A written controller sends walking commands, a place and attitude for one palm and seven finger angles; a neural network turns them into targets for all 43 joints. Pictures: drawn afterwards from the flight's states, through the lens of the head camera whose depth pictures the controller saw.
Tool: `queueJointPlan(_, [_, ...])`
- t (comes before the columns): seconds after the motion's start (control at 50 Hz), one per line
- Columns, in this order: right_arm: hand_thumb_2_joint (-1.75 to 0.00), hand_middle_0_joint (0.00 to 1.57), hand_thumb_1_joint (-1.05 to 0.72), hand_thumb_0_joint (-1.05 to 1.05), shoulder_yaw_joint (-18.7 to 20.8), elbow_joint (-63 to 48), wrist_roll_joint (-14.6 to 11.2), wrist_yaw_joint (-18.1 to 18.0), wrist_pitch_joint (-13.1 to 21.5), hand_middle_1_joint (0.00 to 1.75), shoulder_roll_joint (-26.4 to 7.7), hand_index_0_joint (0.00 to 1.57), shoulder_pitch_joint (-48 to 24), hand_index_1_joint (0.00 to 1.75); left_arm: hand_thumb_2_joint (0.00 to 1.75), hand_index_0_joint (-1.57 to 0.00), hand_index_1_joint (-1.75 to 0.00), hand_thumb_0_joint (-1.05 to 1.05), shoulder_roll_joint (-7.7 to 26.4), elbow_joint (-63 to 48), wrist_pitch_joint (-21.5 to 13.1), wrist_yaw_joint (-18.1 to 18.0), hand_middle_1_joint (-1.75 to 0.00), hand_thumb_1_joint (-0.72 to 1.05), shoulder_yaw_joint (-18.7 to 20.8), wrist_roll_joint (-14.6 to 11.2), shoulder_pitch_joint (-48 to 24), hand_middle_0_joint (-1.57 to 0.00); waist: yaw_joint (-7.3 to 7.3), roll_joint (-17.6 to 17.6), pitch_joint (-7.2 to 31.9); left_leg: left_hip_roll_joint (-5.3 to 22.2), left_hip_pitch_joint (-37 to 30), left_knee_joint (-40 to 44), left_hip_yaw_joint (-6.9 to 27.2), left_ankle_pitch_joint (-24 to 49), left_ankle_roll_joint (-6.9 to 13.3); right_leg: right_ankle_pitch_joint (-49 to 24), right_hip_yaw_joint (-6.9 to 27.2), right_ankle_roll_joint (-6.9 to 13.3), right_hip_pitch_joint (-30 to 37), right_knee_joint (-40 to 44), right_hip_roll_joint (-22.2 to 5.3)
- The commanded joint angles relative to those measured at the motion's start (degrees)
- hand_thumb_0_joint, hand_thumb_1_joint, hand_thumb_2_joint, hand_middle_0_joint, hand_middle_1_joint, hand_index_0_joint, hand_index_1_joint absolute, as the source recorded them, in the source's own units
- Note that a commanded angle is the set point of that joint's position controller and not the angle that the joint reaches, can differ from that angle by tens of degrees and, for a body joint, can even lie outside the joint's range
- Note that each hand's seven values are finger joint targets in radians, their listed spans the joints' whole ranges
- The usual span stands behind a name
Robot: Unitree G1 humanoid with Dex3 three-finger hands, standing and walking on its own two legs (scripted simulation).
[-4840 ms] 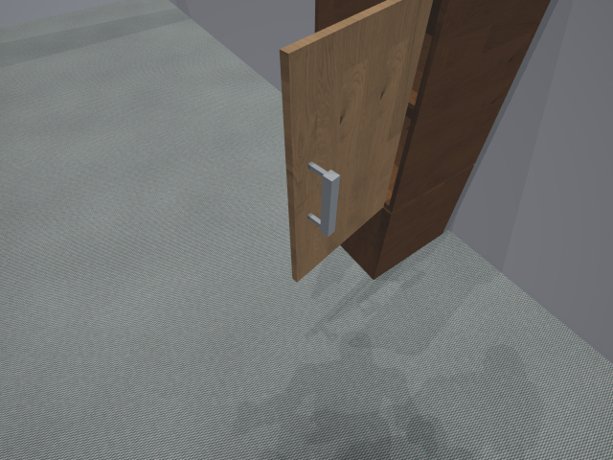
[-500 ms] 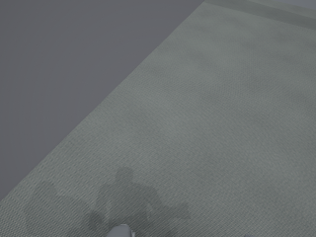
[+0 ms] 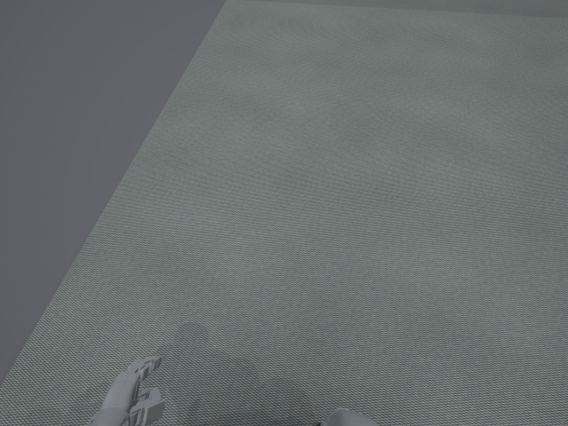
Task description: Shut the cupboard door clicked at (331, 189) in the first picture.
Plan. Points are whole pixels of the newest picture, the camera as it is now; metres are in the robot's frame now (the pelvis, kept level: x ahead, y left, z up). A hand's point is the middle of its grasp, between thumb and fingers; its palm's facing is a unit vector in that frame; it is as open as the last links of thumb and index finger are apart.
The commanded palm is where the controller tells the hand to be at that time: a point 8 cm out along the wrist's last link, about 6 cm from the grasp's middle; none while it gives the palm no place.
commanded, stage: walk around to get in front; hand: left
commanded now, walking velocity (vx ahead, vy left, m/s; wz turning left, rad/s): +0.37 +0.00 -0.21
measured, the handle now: out of the picture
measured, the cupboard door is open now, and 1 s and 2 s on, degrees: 100 100 100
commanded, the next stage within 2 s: walk to a spot facing it in 0.62 s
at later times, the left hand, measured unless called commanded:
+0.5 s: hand (183, 338) +0.28 +0.19 -0.15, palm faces -0.06 -0.98 -0.18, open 7.3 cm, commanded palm none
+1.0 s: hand (244, 245) +0.48 +0.09 -0.17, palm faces -0.01 -0.99 -0.16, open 7.3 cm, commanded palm none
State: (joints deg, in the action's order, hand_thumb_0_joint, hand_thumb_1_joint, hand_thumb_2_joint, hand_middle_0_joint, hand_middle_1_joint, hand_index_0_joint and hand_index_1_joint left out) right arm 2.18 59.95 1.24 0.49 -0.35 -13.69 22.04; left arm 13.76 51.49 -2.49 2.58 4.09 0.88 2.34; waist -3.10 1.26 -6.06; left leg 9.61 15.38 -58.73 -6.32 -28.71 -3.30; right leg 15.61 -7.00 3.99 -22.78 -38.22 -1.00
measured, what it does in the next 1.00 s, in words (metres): walks ahead: left foot, then right foot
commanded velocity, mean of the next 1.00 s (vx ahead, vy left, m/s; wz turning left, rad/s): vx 0.25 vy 0.00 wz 0.06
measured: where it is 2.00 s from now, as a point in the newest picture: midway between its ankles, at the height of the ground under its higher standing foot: (337, 309)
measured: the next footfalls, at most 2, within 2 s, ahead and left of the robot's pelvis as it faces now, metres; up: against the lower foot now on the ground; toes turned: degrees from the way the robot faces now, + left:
left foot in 0.32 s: +0.28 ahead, +0.13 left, +0.00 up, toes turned +3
right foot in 0.66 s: +0.40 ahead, -0.17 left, +0.00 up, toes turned -16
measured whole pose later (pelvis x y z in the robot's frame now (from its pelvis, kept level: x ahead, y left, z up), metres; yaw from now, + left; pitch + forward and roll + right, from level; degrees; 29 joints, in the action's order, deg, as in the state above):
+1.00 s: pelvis +0.45 -0.08 +0.01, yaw -3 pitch +0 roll -1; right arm 1.6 58.5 1.4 1.0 1.2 -9.6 11.1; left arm 10.1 61.6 -2.6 -0.3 2.7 0.6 14.5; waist -0.2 -1.8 -3.6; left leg 3.4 23.7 -33.5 -8.0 -6.0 -0.8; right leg 23.2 -13.1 0.6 -5.7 -30.1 -2.4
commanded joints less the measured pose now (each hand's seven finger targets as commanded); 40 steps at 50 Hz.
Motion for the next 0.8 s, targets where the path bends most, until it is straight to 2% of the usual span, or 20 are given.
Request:
queueJointPlan(0.0, [-0.90,0.20,-0.90,0.00,1.4,-7.9,0.0,-0.7,2.8,0.30,-4.7,0.20,-7.8,0.30,0.90,-0.20,-0.30,0.00,8.4,1.0,0.2,-2.5,-0.30,0.90,1.5,-0.1,11.1,-0.20,4.80,-11.1,6.1,2.0,21.3,-8.9,5.6,6.0,-0.2,-3.3,21.0,7.9,16.5,24.6,-17.8])
queueJointPlan(0.04, [-0.90,0.20,-0.90,0.00,1.3,-5.9,0.5,-0.1,1.8,0.30,-2.6,0.20,-4.1,0.30,0.90,-0.20,-0.30,0.00,7.0,0.7,-0.5,-2.4,-0.30,0.90,1.1,0.4,8.1,-0.20,2.04,-10.7,5.3,0.6,13.9,-1.8,3.4,9.0,-0.4,-3.4,14.7,6.7,9.2,26.0,-14.1])
queueJointPlan(0.08, [-0.90,0.20,-0.90,0.00,1.1,-5.5,0.5,0.4,1.6,0.30,-1.3,0.20,-3.5,0.30,0.90,-0.20,-0.30,0.00,7.1,1.3,-0.9,-2.1,-0.30,0.90,1.1,0.4,7.9,-0.20,1.10,-7.4,4.4,-0.6,11.3,5.6,1.7,13.3,-0.7,-0.5,12.7,6.7,6.7,27.3,-12.4])
queueJointPlan(0.2, [-0.90,0.20,-0.90,0.00,1.3,-8.0,0.4,0.9,3.5,0.30,-0.8,0.20,-10.3,0.30,0.90,-0.20,-0.30,0.00,7.4,5.1,-1.7,-1.7,-0.30,0.90,1.3,0.2,13.3,-0.20,3.41,-5.9,3.4,-3.7,8.8,23.8,0.1,17.5,-0.2,-2.1,14.7,6.3,13.8,24.7,-12.2])
queueJointPlan(0.24, [-0.90,0.20,-0.90,0.00,1.6,-6.6,0.5,0.5,4.2,0.30,-2.2,0.20,-7.3,0.30,0.90,-0.20,-0.30,0.00,6.7,5.9,-1.6,-1.9,-0.30,0.90,1.2,0.0,13.4,-0.20,1.64,-3.2,4.7,-4.8,0.3,30.5,-0.6,19.5,0.4,-4.9,13.8,4.7,12.4,18.8,-10.6])
queueJointPlan(0.26, [-0.90,0.20,-0.90,0.00,2.1,-4.8,0.7,0.0,4.7,0.30,-4.4,0.20,-2.0,0.30,0.90,-0.20,-0.30,0.00,5.8,5.4,-1.5,-1.7,-0.30,0.90,1.0,-0.2,12.8,-0.20,-1.02,0.9,6.9,-4.1,-9.1,32.6,0.8,19.1,1.7,-8.3,10.7,3.0,7.7,10.3,-7.7])
queueJointPlan(0.28, [-0.90,0.20,-0.90,0.00,3.4,-2.8,1.5,-0.5,5.2,0.30,-9.5,0.20,5.8,0.30,0.90,-0.20,-0.30,0.00,2.6,4.6,-1.5,-1.4,-0.30,0.90,0.5,-0.4,13.7,-0.20,-3.71,10.6,11.7,6.7,-20.3,36.4,16.1,14.7,6.3,-3.0,5.6,0.0,-1.8,-5.4,-1.9])
queueJointPlan(0.3, [-0.90,0.20,-0.90,0.00,4.0,-1.8,1.8,-1.1,4.7,0.30,-13.1,0.20,11.2,0.30,0.90,-0.20,-0.30,0.00,0.8,3.4,-1.8,-1.2,-0.30,0.90,-0.5,-0.6,13.4,-0.20,-4.91,17.5,14.4,18.3,-25.7,43.4,31.7,11.4,12.6,15.9,2.8,-1.8,-11.4,-22.4,3.1])
queueJointPlan(0.32, [-0.90,0.20,-0.90,0.00,3.7,-2.2,1.5,-1.3,4.0,0.30,-12.1,0.20,10.2,0.30,0.90,-0.20,-0.30,0.00,2.1,2.2,-1.8,-1.3,-0.30,0.90,-0.3,0.0,9.6,-0.20,-4.75,9.4,10.4,20.3,-22.1,44.7,33.5,10.2,15.2,15.8,7.4,-1.1,-15.4,-30.9,0.0])
queueJointPlan(0.38, [-0.90,0.20,-0.90,0.00,1.8,-3.6,1.1,-1.6,4.9,0.30,-5.3,0.20,2.1,0.30,0.90,-0.20,-0.30,0.00,1.5,3.3,-1.1,-0.6,-0.30,0.90,0.2,0.6,7.0,-0.20,-0.71,7.0,2.6,14.4,-9.3,46.7,19.4,16.3,11.1,4.8,9.0,-2.6,-16.7,-34.0,-4.9])
queueJointPlan(0.46, [-0.90,0.20,-0.90,0.00,1.9,-3.0,1.0,-1.5,5.3,0.30,-5.6,0.20,-1.1,0.30,0.90,-0.20,-0.30,0.00,-1.0,3.4,0.5,0.2,-0.30,0.90,-0.5,0.5,8.3,-0.20,2.01,7.3,4.7,9.4,-6.7,46.6,3.2,23.5,8.6,2.5,4.6,-3.7,-6.7,-12.7,-5.6])
queueJointPlan(0.54, [-0.90,0.20,-0.90,0.00,2.5,-1.9,0.8,-0.7,4.0,0.30,-6.5,0.20,-0.9,0.30,0.90,-0.20,-0.30,0.00,-1.1,3.9,0.3,0.4,-0.30,0.90,-0.5,0.7,7.8,-0.20,2.03,6.0,3.1,7.6,-3.3,44.3,0.0,14.2,7.8,-1.4,-1.4,-4.0,2.7,0.0,-2.2])
queueJointPlan(0.58, [-0.90,0.20,-0.90,0.00,2.5,-1.8,0.7,-0.5,3.4,0.30,-6.6,0.20,-2.4,0.30,0.90,-0.20,-0.30,0.00,0.6,5.6,0.3,0.3,-0.30,0.90,0.2,0.8,12.2,-0.20,4.83,2.9,4.2,5.7,-0.5,39.2,-2.1,9.5,6.0,-4.7,-2.4,-3.6,11.3,4.7,-0.8])
queueJointPlan(0.6, [-0.90,0.20,-0.90,0.00,2.3,-1.8,0.4,-0.4,3.3,0.30,-5.8,0.20,-3.2,0.30,0.90,-0.20,-0.30,0.00,2.7,7.2,0.0,0.0,-0.30,0.90,0.9,0.9,17.1,-0.20,7.31,-1.3,5.5,2.6,2.9,31.3,-4.6,10.2,4.4,-2.7,-0.6,-2.7,18.6,7.3,-0.8])
queueJointPlan(0.62, [-0.90,0.20,-0.90,0.00,1.6,-3.0,-0.2,0.0,3.3,0.30,-3.2,0.20,-4.5,0.30,0.90,-0.20,-0.30,0.00,7.7,8.9,-0.7,-0.7,-0.30,0.90,2.2,1.2,24.0,-0.20,10.86,-12.6,7.3,-2.5,13.3,15.9,-9.1,6.0,2.2,6.5,13.9,1.2,27.3,13.8,-10.4])
queueJointPlan(0.64, [-0.90,0.20,-0.90,0.00,1.1,-5.5,-0.8,0.5,3.1,0.30,-0.8,0.20,-6.7,0.30,0.90,-0.20,-0.30,0.00,13.3,9.9,-0.8,-1.7,-0.30,0.90,3.4,0.6,29.1,-0.20,12.69,-24.2,9.4,-6.5,22.2,-0.2,-6.2,-8.7,1.6,15.5,35.2,7.2,30.7,26.7,-23.0])
queueJointPlan(0.66, [-0.90,0.20,-0.90,0.00,1.6,-5.9,-0.4,0.5,3.0,0.30,-2.2,0.20,-9.8,0.30,0.90,-0.20,-0.30,0.00,12.4,9.7,-0.5,-2.3,-0.30,0.90,3.0,0.0,27.4,-0.20,11.97,-16.3,6.2,-3.7,24.9,-7.5,1.4,-5.1,2.4,18.0,36.6,9.1,27.8,29.8,-23.5])
queueJointPlan(0.68, [-0.90,0.20,-0.90,0.00,1.8,-5.4,-0.5,0.3,3.3,0.30,-2.2,0.20,-10.0,0.30,0.90,-0.20,-0.30,0.00,9.9,8.5,-0.6,-2.7,-0.30,0.90,2.4,0.1,22.6,-0.20,9.21,-13.0,3.5,-1.4,25.6,-9.4,3.7,0.9,2.4,16.8,32.4,8.4,22.8,28.7,-22.1])
queueJointPlan(0.72, [-0.90,0.20,-0.90,0.00,1.5,-3.5,-0.1,-0.3,3.0,0.30,-1.6,0.20,-8.4,0.30,0.90,-0.20,-0.30,0.00,4.8,7.2,-1.1,-3.1,-0.30,0.90,0.8,0.3,16.8,-0.20,5.51,-12.5,4.2,0.2,20.6,-5.8,5.4,5.5,1.6,-4.0,20.6,6.2,16.9,26.2,-19.6])
queueJointPlan(0.78, [-0.90,0.20,-0.90,0.00,0.4,-1.1,-0.2,-0.2,1.9,0.30,2.5,0.20,-4.3,0.30,0.90,-0.20,-0.30,0.00,2.6,7.5,-2.2,-3.3,-0.30,0.90,-0.3,0.5,15.0,-0.20,2.51,-7.2,6.5,-1.8,12.9,4.9,3.1,8.1,0.8,-27.5,7.0,4.9,15.1,23.1,-16.9])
